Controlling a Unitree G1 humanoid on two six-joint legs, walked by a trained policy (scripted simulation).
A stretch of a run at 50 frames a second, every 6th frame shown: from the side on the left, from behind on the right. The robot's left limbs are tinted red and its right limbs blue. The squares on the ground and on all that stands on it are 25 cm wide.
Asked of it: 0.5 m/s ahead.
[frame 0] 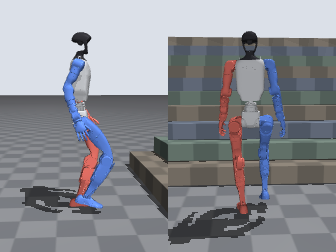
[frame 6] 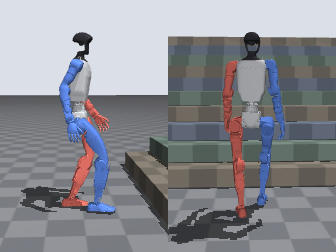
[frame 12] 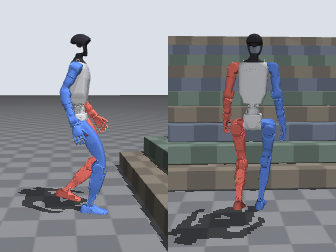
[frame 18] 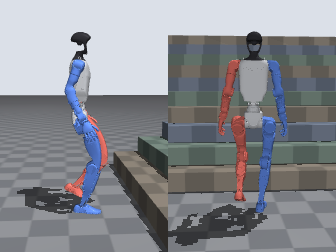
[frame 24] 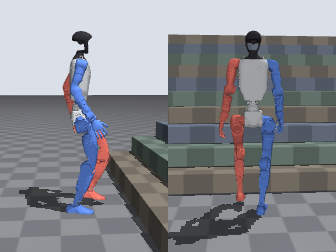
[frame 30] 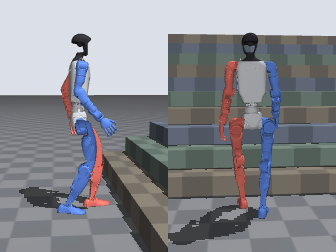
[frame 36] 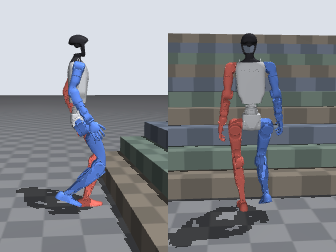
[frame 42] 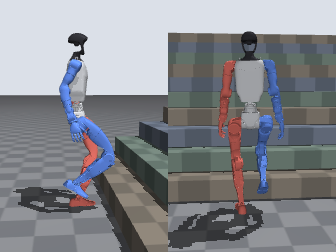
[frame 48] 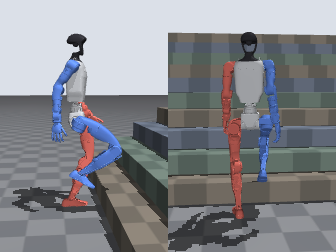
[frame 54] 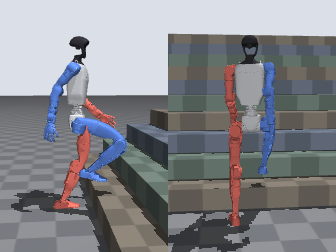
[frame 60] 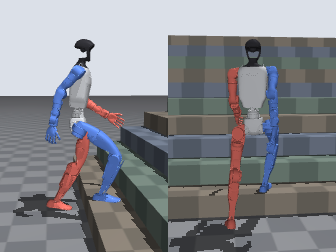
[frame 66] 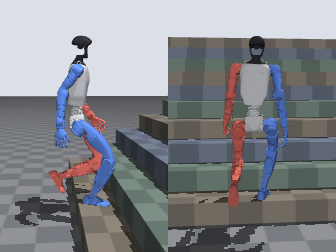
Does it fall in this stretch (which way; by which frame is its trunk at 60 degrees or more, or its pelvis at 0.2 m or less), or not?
no
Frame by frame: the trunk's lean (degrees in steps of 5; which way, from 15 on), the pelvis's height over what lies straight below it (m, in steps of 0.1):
0: 0, 0.8
6: 5, 0.8
12: 0, 0.7
18: 0, 0.8
24: 5, 0.8
30: 5, 0.8
36: 0, 0.8
42: 0, 0.8
48: 0, 0.8
54: 0, 0.8
60: 5, 0.8
66: 5, 0.8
